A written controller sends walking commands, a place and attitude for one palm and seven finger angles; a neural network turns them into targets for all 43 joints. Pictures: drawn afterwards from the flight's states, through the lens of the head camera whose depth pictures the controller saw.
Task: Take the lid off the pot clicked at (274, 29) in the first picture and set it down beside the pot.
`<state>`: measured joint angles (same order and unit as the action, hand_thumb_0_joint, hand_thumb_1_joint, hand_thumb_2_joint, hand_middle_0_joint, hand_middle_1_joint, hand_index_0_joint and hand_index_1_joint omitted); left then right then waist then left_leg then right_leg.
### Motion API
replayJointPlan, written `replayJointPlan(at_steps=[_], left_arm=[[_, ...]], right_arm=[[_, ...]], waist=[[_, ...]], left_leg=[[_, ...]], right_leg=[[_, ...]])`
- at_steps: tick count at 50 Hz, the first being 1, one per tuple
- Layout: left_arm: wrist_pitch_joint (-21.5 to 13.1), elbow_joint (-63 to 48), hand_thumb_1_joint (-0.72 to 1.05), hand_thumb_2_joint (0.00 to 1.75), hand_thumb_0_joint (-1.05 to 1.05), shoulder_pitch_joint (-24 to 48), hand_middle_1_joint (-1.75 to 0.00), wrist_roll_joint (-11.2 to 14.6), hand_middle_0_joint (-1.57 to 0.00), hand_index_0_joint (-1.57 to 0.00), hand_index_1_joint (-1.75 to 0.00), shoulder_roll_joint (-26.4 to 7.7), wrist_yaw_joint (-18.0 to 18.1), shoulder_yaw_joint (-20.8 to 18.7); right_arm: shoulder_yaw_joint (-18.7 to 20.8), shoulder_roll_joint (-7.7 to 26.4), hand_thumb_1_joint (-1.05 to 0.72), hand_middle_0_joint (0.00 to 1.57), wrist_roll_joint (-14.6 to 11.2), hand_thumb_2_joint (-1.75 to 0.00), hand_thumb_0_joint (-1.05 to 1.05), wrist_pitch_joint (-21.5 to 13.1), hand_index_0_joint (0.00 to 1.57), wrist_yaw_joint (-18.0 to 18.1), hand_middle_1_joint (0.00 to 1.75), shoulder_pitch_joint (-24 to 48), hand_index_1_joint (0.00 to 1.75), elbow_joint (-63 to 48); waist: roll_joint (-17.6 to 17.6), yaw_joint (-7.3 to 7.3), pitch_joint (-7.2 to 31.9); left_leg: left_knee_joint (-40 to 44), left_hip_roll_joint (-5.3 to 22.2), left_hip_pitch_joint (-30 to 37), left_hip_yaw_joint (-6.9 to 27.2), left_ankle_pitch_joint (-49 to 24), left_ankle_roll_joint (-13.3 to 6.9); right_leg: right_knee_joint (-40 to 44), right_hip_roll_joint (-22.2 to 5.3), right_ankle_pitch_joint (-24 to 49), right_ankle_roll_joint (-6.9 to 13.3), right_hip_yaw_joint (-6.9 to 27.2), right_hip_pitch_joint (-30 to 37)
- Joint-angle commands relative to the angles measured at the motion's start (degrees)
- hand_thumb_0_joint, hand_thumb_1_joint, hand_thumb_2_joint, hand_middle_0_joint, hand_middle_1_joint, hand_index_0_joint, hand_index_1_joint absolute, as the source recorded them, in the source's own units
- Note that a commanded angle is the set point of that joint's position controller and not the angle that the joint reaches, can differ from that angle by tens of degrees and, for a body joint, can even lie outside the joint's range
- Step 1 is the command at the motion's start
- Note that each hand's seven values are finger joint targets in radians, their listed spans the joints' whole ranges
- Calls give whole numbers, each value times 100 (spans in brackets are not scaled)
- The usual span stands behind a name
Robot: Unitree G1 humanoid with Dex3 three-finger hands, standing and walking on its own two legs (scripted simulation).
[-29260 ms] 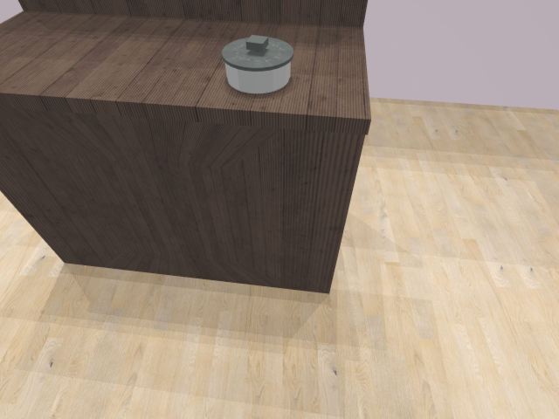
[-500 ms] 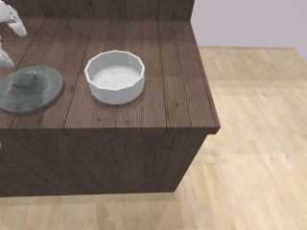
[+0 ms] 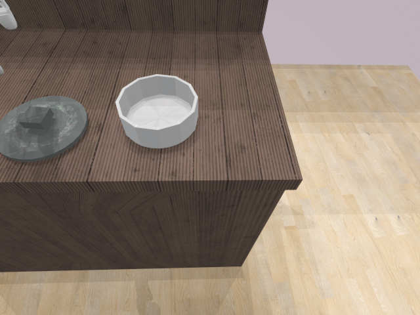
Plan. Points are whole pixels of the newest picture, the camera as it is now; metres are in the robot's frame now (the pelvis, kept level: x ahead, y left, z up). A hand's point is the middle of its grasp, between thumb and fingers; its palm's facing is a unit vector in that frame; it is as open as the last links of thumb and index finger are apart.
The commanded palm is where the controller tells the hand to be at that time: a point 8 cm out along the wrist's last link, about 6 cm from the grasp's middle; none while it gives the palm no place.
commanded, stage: draw the hand back to the body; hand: left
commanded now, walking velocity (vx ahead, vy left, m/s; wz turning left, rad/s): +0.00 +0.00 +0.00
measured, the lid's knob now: (37, 117) +0.47 +0.32 +0.11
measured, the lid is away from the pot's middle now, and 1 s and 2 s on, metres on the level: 0.23 0.23 0.23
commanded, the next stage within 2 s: none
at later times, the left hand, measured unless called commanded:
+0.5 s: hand out of the picture +0.42 +0.32 +0.25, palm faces -0.17 -0.09 -0.98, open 11.0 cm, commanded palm +0.38 +0.31 +0.32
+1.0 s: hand out of the picture +0.38 +0.25 +0.31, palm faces +0.50 -0.85 -0.18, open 10.1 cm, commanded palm +0.31 +0.28 +0.31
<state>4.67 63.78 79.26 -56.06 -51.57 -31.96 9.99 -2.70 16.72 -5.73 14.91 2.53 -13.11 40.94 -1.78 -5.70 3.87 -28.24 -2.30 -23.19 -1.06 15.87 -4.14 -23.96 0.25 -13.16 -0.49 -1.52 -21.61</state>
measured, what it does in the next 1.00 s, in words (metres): stands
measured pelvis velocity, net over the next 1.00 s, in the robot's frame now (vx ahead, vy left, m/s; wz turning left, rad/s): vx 0.01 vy -0.04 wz -0.03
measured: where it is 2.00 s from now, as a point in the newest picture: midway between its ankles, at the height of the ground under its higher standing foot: outside the picture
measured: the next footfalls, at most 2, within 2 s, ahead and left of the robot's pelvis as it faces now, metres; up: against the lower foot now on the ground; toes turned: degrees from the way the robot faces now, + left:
none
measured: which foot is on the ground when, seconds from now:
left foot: down 0.00-1.00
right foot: down 0.00-1.00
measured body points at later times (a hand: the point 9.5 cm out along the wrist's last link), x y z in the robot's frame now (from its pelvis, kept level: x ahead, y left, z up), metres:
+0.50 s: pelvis -0.01 -0.01 +0.00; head +0.03 -0.02 +0.45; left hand +0.43 +0.32 +0.30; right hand +0.12 -0.27 -0.12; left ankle -0.03 +0.07 -0.74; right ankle -0.02 -0.13 -0.74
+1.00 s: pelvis +0.01 -0.04 +0.01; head +0.01 -0.05 +0.46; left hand +0.35 +0.29 +0.31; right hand +0.14 -0.30 -0.10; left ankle -0.03 +0.07 -0.74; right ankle -0.02 -0.13 -0.74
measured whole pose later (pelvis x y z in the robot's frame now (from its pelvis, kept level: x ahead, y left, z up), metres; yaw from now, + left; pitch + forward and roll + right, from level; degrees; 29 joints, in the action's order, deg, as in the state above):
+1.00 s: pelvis +0.01 -0.04 +0.01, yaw -2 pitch +1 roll -1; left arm -1.4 13.5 30.8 3.8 -32.3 3.5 -24.7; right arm -1.8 16.8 -2.7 1.9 3.5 -11.8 39.0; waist -2.0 0.5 0.6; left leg -23.3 0.7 -8.5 -2.1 15.7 -0.9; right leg -20.8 3.3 -13.2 2.5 -0.2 -8.5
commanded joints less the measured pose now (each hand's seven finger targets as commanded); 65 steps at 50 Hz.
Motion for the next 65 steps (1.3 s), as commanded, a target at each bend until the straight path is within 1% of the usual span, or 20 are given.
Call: replayJointPlan(at_steps=[1,3,5,7,11,13,22,23,25,26,27,28,30,32,35,40,47,51,56,65], left_arm=[[-17,-1300,-10,83,0,2994,-69,-32,-44,-44,-69,-1118,224,-278],[-23,-1458,-10,83,0,2580,-69,-16,-44,-44,-69,-1362,234,-587],[-2,-1272,-10,83,0,2225,-69,35,-44,-44,-69,-1153,227,-469],[2,-1745,-10,83,0,2099,-69,108,-44,-44,-69,-1151,234,-500],[38,-2168,-10,83,0,1695,-69,155,-44,-44,-69,-1761,260,-1042],[48,-2785,-10,83,0,1733,-69,227,-44,-44,-69,-1783,259,-1084],[218,-3020,-10,83,0,344,-69,546,-44,-44,-69,-1489,186,-1217],[232,-3544,-10,83,0,617,-69,536,-44,-44,-69,-1781,208,-1426],[290,-3549,-10,83,0,529,-69,575,-44,-44,-69,-1422,195,-1197],[-306,-3628,-10,83,0,1048,-69,3994,-44,-44,-69,-215,1284,-2397],[-518,-3265,-10,83,0,365,-69,4290,-44,-44,-69,-74,1778,-2119],[-675,-3500,-10,83,0,25,-69,4825,-44,-44,-69,83,2176,-2360],[-905,-4357,-10,83,0,-298,-69,5312,-44,-44,-69,-294,2740,-2945],[-966,-4723,-8,84,0,-410,-68,5561,-43,-43,-68,-209,3075,-3114],[-955,-4707,0,84,0,-987,-65,5724,-41,-41,-65,-107,3378,-3387],[-1053,-5862,12,85,0,-1616,-60,5875,-38,-38,-60,-26,3546,-3631],[-951,-6198,30,86,0,-2752,-53,6010,-34,-34,-53,157,3591,-3863],[-977,-6858,40,87,0,-2916,-50,6044,-32,-32,-50,260,3628,-3873],[-917,-6829,52,88,0,-3382,-45,6115,-29,-29,-45,426,3629,-3855],[-961,-7510,75,89,0,-4012,-36,6200,-24,-24,-36,670,3648,-3901]], right_arm=[[320,954,-90,20,72,-90,0,-117,20,33,30,-212,30,-427],[335,968,-90,20,94,-90,0,-95,20,-6,30,-164,30,-521],[327,927,-90,20,80,-90,0,-36,20,-7,30,-109,30,-596],[334,944,-90,20,59,-90,0,-13,20,-30,30,18,30,-732],[307,936,-90,20,71,-90,0,41,20,-34,30,160,30,-877],[306,931,-90,20,69,-90,0,49,20,-62,30,318,30,-960],[271,910,-90,20,25,-90,0,8,20,-41,30,571,30,-1147],[253,898,-90,20,39,-90,0,40,20,-51,30,662,30,-1186],[247,837,-90,20,47,-90,0,16,20,-24,30,727,30,-1194],[317,509,-90,20,105,-90,0,-428,20,25,30,-340,30,-1434],[179,691,-90,20,116,-90,0,-575,20,82,30,-52,30,-1229],[225,734,-90,20,116,-90,0,-704,20,135,30,-42,30,-1393],[226,806,-90,20,164,-90,0,-883,20,218,30,109,30,-1401],[229,813,-90,20,254,-90,0,-1010,20,222,30,182,30,-1233],[228,757,-90,20,290,-90,0,-1154,20,211,30,283,30,-1079],[255,682,-90,20,332,-90,0,-1400,20,151,30,550,30,-1134],[334,703,-90,20,326,-90,0,-1565,20,121,30,711,30,-1026],[339,651,-90,20,341,-90,0,-1685,20,125,30,844,30,-1061],[306,617,-90,20,367,-90,0,-1729,20,163,30,1006,30,-988],[245,485,-90,20,440,-90,0,-1845,20,205,30,1286,30,-960]], waist=[[-769,-33,2433],[-572,58,2576],[-309,39,2270],[-508,100,2355],[-297,252,2527],[-599,287,2681],[-325,344,1948],[-383,406,2180],[-405,350,1941],[-238,134,1085],[-426,269,968],[-28,273,1150],[-110,459,1727],[-445,466,1725],[-448,537,1448],[-726,669,1723],[-185,739,1419],[-392,780,1493],[1,791,1066],[-69,852,794]], left_leg=[[-135,158,2085,341,-3939,200],[-163,149,2060,343,-4113,206],[-109,119,1731,260,-3678,127],[-69,109,1830,262,-3731,138],[-35,84,1682,228,-3519,20],[-27,107,1900,310,-3882,58],[91,96,1751,252,-3273,17],[123,104,1771,286,-3193,23],[152,81,1769,297,-2995,5],[327,482,2295,363,-2252,334],[550,578,2596,814,-1848,411],[650,684,2566,812,-1306,349],[540,579,2493,550,-1802,236],[404,566,2475,372,-2441,314],[479,532,2120,203,-2405,301],[439,528,2210,95,-3105,247],[398,479,2015,-83,-3090,140],[432,430,2159,-119,-2872,125],[515,358,2008,-150,-2079,90],[604,338,2131,-149,-1764,84]], right_leg=[[27,248,1639,316,-110,365],[-24,251,1774,306,-69,543],[-14,225,1760,306,-80,608],[-16,226,1807,349,-76,676],[-50,175,1945,313,24,1101],[-56,163,1957,330,34,1098],[52,160,1744,354,-43,1076],[2,119,1679,341,-10,1229],[70,122,1556,360,-35,1095],[142,124,851,487,-163,186],[221,208,373,522,-101,20],[227,113,286,458,-11,214],[208,62,912,440,83,918],[264,67,1239,435,93,1099],[300,49,1525,421,56,1438],[236,-16,2239,384,110,1953],[232,-54,2845,292,153,2153],[241,-83,2784,280,189,2150],[391,-95,2345,252,188,2014],[563,-99,1954,252,218,1958]])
